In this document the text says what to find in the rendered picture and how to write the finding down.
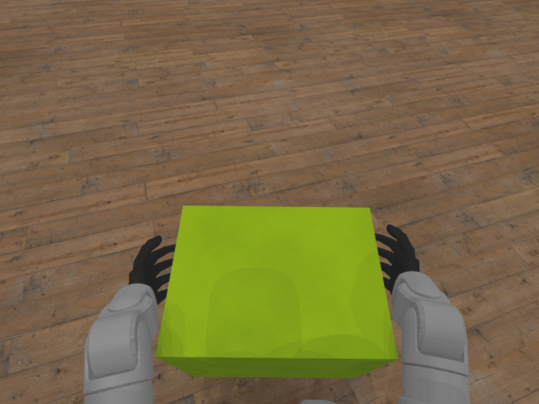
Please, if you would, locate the carton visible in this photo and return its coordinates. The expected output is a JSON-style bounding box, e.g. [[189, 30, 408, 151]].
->
[[155, 205, 398, 378]]

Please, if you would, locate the right robot hand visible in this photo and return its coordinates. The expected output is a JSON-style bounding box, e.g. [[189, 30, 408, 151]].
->
[[375, 224, 419, 294]]

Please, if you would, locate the robot left forearm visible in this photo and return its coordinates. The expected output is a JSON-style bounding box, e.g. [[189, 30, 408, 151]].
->
[[83, 284, 159, 404]]

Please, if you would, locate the robot right forearm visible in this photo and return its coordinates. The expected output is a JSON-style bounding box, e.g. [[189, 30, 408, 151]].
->
[[392, 271, 470, 404]]

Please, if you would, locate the left robot hand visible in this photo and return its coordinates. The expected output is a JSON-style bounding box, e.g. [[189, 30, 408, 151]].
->
[[128, 236, 176, 305]]

